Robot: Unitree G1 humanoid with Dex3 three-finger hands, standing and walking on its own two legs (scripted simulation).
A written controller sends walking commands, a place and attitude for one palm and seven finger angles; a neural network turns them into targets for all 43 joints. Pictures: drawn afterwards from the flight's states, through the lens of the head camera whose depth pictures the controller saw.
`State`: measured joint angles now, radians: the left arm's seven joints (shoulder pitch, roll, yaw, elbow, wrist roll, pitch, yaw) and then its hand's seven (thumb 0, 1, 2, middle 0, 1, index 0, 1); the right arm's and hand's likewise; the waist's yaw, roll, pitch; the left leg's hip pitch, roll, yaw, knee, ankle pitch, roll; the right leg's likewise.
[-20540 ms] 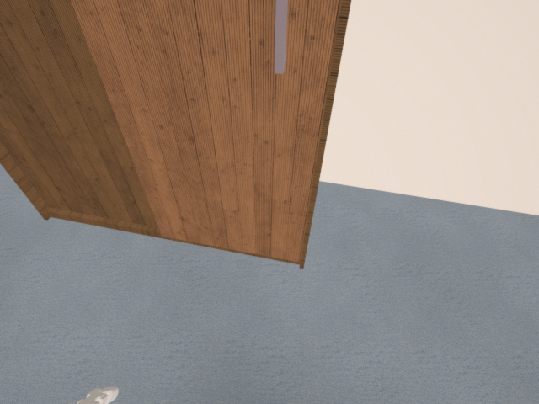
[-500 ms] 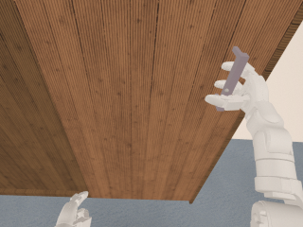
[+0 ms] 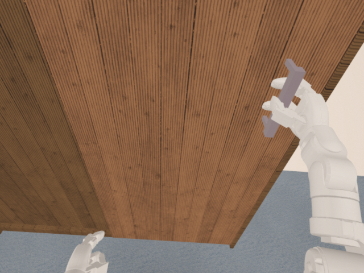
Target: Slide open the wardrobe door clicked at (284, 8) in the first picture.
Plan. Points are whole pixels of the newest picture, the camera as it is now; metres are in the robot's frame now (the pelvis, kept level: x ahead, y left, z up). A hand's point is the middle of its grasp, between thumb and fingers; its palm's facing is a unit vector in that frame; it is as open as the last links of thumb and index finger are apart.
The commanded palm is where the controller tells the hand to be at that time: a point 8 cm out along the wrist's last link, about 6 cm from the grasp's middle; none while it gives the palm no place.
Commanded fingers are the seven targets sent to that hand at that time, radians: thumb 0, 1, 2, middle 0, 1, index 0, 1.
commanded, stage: grip the handle and tug to test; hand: right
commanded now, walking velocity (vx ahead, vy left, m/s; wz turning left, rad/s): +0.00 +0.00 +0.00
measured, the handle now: (278, 100) +0.44 -0.18 +0.21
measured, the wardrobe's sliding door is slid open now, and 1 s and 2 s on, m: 0.00 0.00 0.13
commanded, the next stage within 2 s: tug the door sideways, standing still in 0.62 s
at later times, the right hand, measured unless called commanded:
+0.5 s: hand (276, 111) +0.38 -0.15 +0.22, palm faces +0.02 +1.00 -0.01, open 5.7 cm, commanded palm +0.34 -0.20 +0.22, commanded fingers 0.00 -0.90 -0.90 0.45 1.40 0.45 1.40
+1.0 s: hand (275, 111) +0.38 -0.15 +0.22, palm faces +0.05 +1.00 -0.02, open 5.7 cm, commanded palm +0.36 -0.17 +0.22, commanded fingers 0.00 -0.90 -0.90 0.45 1.40 0.45 1.40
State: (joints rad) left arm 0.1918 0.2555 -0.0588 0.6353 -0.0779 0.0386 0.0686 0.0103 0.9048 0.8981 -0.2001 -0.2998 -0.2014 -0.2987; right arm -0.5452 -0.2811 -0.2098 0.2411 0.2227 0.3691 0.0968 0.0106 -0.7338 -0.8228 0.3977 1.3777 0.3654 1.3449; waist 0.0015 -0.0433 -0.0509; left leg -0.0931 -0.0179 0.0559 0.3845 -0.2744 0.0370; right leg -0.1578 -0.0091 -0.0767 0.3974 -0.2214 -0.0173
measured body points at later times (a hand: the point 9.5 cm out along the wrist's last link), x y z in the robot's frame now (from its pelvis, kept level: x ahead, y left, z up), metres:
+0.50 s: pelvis +0.01 +0.00 +0.00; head -0.02 +0.03 +0.45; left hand +0.18 +0.24 -0.09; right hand +0.38 -0.21 +0.22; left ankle -0.04 +0.09 -0.74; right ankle +0.00 -0.11 -0.74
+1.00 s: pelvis +0.03 +0.00 +0.00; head +0.01 +0.02 +0.45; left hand +0.23 +0.22 -0.09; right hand +0.37 -0.20 +0.22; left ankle -0.04 +0.09 -0.74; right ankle +0.00 -0.11 -0.74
